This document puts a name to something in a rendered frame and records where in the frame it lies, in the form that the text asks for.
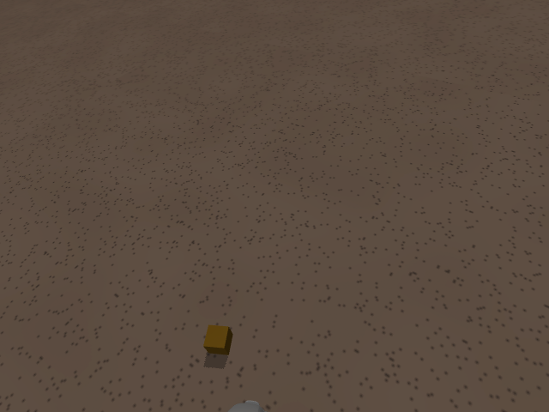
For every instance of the cube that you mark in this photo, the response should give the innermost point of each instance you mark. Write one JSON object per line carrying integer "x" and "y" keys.
{"x": 218, "y": 339}

